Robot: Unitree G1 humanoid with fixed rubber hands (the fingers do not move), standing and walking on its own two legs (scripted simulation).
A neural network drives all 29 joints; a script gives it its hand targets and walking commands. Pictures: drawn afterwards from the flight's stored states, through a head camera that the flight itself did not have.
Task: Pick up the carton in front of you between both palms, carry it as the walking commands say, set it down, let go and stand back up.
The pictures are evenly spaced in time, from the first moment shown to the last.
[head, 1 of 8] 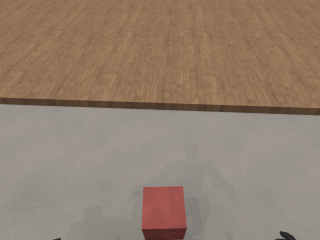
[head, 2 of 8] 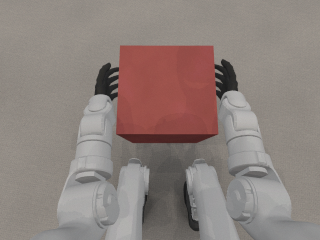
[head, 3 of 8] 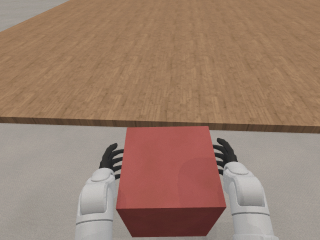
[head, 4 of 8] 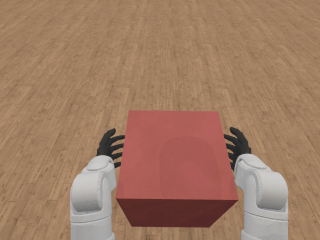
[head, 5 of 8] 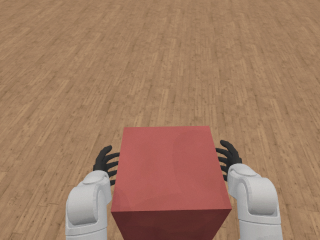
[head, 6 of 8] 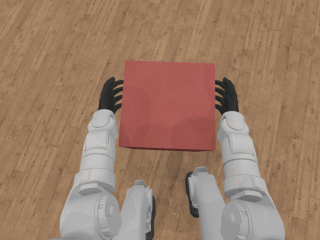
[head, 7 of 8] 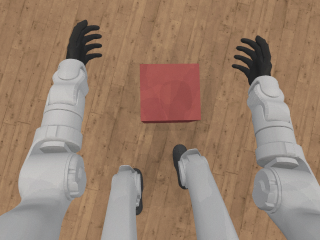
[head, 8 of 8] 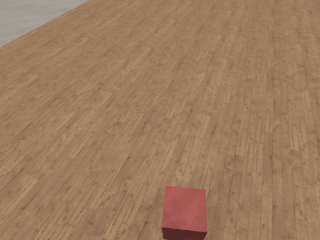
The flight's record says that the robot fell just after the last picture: no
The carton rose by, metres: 0.84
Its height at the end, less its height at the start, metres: +0.09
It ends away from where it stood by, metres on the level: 4.46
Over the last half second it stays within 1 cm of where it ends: yes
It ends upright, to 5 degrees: yes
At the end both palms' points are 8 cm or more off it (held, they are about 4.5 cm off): yes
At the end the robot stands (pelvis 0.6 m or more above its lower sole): yes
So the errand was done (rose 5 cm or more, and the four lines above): yes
